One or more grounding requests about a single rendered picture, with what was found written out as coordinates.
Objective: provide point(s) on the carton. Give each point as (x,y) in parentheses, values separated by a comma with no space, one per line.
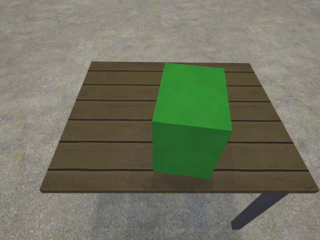
(191,124)

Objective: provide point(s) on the table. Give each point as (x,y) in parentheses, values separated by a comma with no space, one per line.
(107,143)

